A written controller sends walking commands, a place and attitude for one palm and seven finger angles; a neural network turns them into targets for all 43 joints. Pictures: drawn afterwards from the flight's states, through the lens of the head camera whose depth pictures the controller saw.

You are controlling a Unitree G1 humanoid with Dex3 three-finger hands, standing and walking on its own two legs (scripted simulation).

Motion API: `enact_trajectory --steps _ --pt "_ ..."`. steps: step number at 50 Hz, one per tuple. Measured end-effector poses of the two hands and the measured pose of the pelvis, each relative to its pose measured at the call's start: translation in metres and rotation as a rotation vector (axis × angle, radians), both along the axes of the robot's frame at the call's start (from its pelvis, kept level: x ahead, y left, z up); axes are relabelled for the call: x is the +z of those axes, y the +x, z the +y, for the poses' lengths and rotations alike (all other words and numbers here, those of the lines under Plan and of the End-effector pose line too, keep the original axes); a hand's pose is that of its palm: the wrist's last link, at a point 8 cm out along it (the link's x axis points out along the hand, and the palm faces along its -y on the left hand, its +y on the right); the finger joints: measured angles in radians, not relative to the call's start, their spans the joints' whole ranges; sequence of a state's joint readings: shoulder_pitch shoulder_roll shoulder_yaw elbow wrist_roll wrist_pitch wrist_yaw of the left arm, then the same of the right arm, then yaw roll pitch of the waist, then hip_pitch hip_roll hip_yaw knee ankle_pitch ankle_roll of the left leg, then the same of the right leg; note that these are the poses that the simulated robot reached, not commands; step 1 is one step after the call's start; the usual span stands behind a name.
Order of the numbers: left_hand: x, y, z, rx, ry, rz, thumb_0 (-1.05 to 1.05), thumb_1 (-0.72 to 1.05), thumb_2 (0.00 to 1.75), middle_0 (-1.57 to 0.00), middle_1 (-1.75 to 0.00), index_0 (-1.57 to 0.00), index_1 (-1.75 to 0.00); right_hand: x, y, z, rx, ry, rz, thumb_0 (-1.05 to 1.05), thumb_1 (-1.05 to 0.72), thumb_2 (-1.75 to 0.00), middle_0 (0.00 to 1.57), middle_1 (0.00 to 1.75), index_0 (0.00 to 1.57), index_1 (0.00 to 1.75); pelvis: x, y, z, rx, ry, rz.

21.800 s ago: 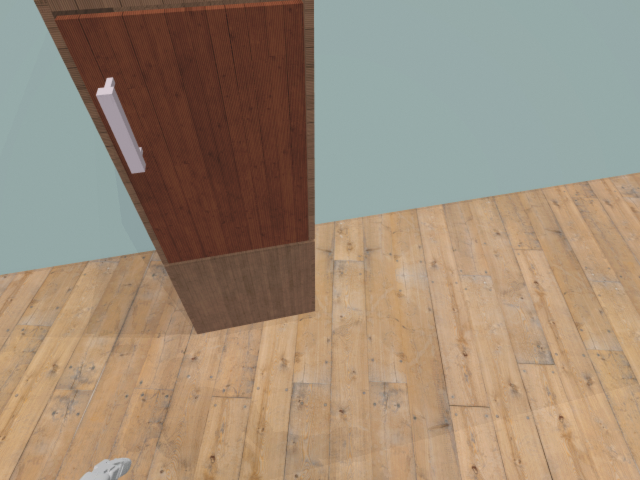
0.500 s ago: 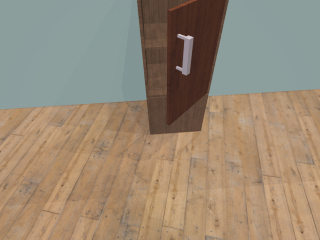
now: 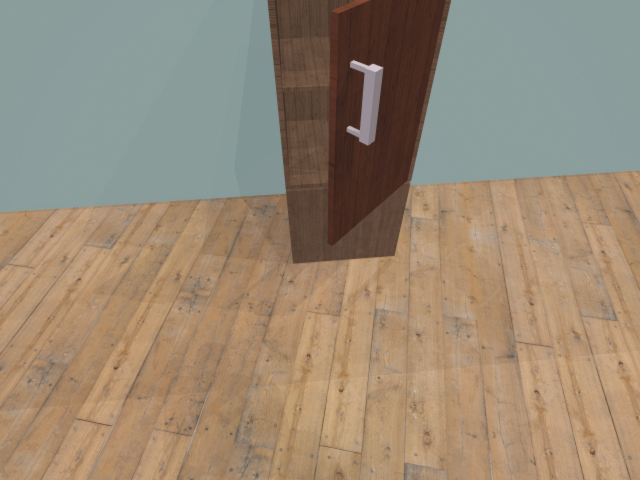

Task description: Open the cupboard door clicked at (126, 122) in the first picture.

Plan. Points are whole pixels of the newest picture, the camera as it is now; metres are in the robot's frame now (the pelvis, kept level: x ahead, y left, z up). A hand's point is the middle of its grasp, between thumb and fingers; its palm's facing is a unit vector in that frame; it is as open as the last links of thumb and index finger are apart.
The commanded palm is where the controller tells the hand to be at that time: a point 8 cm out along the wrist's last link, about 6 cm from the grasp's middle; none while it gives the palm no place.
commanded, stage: look to check the result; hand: left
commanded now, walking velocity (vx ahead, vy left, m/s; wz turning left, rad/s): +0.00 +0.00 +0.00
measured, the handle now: (361, 103) +0.77 -0.05 +0.07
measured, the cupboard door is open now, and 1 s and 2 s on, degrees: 43 43 43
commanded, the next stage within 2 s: walk to a spot facing it in 0.42 s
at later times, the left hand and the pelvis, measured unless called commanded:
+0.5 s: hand out of the picture +0.02 +0.17 -0.17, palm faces +0.02 -0.98 -0.22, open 7.3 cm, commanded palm none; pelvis +0.01 -0.01 +0.00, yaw +0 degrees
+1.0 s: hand out of the picture +0.09 +0.16 -0.18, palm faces -0.12 -0.95 -0.30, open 7.3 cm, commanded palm none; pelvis +0.01 -0.04 -0.02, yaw -11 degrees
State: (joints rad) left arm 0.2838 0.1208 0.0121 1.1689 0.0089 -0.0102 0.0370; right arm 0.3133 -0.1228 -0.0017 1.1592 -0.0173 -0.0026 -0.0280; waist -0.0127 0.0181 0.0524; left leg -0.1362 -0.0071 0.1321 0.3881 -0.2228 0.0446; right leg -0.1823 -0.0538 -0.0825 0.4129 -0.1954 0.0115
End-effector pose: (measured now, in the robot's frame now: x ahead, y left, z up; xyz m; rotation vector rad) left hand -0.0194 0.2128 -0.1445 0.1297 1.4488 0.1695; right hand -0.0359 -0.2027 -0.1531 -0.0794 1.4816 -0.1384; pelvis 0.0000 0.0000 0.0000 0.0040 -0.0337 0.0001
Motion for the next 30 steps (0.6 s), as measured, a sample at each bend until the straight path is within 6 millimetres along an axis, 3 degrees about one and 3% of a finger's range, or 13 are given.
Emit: enact_trajectory --steps 30 --pt "0.006 0.046 0.013 -0.039 0.042 -0.07 0.0 0.91 0.9 -0.2 -0.3 -0.2 -0.3 0.005 0.043 -0.037 0.031 -0.061 -0.06 0.0 -0.91 -0.9 0.2 0.3 0.2 0.29 0.002 0.01 -0.008 -0.005 -0.001 0.011"
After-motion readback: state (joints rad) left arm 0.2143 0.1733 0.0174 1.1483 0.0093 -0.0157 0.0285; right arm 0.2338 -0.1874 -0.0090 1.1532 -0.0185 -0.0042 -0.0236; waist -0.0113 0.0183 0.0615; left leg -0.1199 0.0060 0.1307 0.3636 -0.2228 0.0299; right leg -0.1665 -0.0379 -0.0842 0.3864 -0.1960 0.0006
